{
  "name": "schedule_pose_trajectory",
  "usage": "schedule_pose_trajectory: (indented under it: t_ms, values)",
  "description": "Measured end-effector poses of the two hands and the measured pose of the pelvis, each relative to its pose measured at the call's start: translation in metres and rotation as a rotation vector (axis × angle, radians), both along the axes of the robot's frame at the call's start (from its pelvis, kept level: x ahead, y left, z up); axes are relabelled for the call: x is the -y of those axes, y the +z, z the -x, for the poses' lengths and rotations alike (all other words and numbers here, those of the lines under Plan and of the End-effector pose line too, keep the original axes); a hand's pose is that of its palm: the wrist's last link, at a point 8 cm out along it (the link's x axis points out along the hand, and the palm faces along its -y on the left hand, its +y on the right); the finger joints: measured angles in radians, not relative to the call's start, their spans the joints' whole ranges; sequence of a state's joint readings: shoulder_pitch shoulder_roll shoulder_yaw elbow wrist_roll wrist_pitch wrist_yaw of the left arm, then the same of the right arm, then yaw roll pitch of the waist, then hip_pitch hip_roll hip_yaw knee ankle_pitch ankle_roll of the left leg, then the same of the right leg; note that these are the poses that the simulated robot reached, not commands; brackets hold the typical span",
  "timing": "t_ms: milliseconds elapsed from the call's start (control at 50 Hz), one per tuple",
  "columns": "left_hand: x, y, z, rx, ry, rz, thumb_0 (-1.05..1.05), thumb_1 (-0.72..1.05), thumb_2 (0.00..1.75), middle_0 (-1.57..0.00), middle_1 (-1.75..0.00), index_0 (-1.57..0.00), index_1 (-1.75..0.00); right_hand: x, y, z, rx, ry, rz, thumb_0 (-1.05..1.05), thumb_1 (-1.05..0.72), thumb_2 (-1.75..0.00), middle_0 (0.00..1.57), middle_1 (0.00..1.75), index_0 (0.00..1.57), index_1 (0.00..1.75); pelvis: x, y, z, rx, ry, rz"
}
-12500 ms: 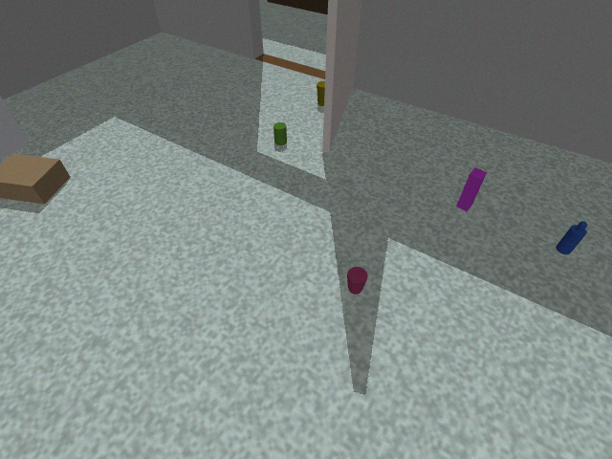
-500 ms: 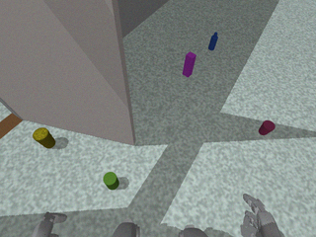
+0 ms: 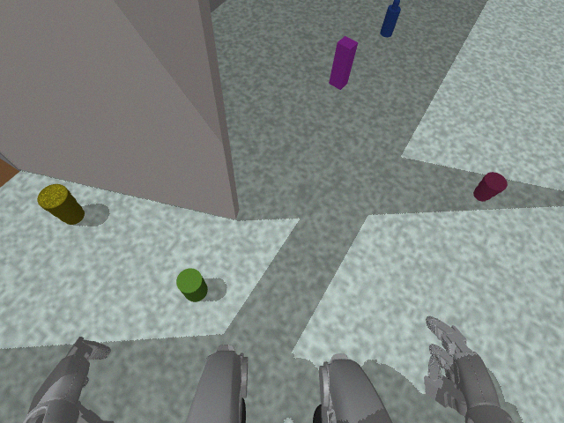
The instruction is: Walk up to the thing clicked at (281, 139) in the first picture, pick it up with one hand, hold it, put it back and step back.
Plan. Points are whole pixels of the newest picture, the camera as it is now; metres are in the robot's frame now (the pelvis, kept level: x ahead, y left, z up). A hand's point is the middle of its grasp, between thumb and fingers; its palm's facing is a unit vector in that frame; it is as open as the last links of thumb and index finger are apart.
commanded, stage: rise first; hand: left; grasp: from above
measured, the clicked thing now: (192, 285) +0.46 +0.26 -0.57
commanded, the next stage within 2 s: approach in 1.58 s
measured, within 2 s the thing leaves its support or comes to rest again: neither
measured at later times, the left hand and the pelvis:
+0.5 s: hand (140, 323) +0.31 +0.30 -0.32, palm faces -0.47 -0.27 -0.84, open 13.8 cm; pelvis -0.06 +0.00 -0.19, yaw -5 degrees
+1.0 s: hand (156, 301) +0.37 +0.30 -0.40, palm faces -0.45 -0.03 -0.89, open 14.1 cm; pelvis -0.07 +0.01 -0.25, yaw -7 degrees
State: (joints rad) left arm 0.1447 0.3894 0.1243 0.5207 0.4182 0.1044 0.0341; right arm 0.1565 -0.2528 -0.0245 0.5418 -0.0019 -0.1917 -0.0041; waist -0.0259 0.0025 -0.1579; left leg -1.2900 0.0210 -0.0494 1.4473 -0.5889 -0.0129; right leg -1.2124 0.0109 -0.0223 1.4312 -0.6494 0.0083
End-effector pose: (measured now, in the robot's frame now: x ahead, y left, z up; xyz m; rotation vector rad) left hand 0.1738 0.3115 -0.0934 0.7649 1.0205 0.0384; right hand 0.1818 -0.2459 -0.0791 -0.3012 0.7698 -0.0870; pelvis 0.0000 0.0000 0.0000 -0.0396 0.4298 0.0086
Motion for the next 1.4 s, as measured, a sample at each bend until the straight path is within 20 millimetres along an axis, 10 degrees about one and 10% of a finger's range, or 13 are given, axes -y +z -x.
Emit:
schedule_pose_trajectory:
  t_ms: [220, 480, 740, 1400]
  values:
    - [-0.001, -0.088, -0.087, 0.155, -0.327, -0.193, -0.01, -0.5, 0.95, -0.08, -1.09, -0.1, -1.08, 0.027, -0.12, 0.03, -0.124, -0.023, 0.031, 0.01, -0.9, -0.9, 0.2, 0.3, 0.21, 0.3, 0.005, -0.098, 0.027, -0.131, -0.026, 0.003]
    - [-0.004, -0.17, -0.143, 0.185, -0.543, -0.32, 0.0, -0.49, 0.99, -0.07, -1.09, -0.09, -1.08, 0.03, -0.227, 0.128, -0.398, -0.092, 0.023, 0.01, -0.88, -0.9, 0.2, 0.3, 0.21, 0.3, 0.004, -0.186, 0.06, -0.154, -0.057, 0.029]
    - [-0.003, -0.219, -0.175, 0.239, -0.711, -0.415, 0.0, -0.5, 1.01, -0.07, -1.05, -0.08, -1.04, 0.028, -0.256, 0.187, -0.552, -0.148, 0.071, 0.01, -0.88, -0.9, 0.2, 0.3, 0.21, 0.3, -0.005, -0.231, 0.071, -0.138, -0.07, 0.065]
    - [0.012, -0.284, -0.231, 0.251, -0.783, -0.48, 0.0, -0.54, 1.01, -0.07, -1.04, -0.08, -1.03, 0.027, -0.296, 0.192, -0.662, -0.111, 0.09, 0.0, -0.91, -0.91, 0.2, 0.3, 0.21, 0.3, -0.004, -0.276, 0.06, -0.145, -0.104, 0.082]
